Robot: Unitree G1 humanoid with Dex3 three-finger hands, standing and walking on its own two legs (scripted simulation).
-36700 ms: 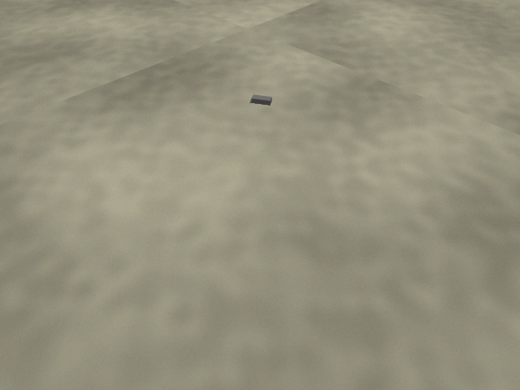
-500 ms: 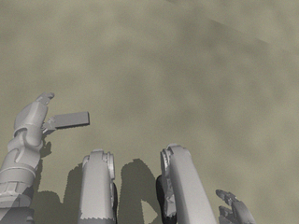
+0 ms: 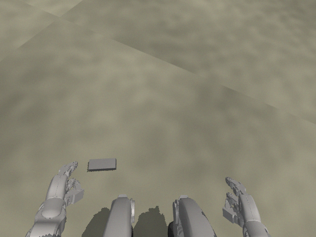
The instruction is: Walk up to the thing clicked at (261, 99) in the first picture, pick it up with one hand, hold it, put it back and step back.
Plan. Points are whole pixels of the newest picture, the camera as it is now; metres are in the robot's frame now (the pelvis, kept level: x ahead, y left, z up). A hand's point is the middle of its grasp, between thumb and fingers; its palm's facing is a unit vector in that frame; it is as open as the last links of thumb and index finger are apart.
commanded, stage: home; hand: left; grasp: from above
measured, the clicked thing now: (102, 164) +0.47 +0.26 -0.60
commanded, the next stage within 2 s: none
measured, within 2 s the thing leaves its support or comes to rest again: neither
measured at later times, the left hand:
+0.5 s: hand (65, 203) +0.21 +0.19 +0.05, palm faces +0.09 -0.98 -0.20, open 7.4 cm
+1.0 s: hand (67, 210) +0.20 +0.18 +0.05, palm faces +0.08 -0.98 -0.19, open 7.4 cm
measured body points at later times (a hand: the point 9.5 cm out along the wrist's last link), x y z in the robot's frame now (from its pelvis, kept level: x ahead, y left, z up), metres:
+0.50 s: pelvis +0.05 +0.00 +0.10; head +0.07 +0.01 +0.55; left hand +0.20 +0.24 +0.07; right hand +0.22 -0.24 +0.04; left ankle +0.05 +0.12 -0.58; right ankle +0.04 -0.12 -0.58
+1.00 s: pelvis +0.04 +0.00 +0.10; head +0.06 +0.00 +0.55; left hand +0.19 +0.23 +0.07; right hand +0.21 -0.24 +0.04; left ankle +0.05 +0.12 -0.58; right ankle +0.04 -0.12 -0.58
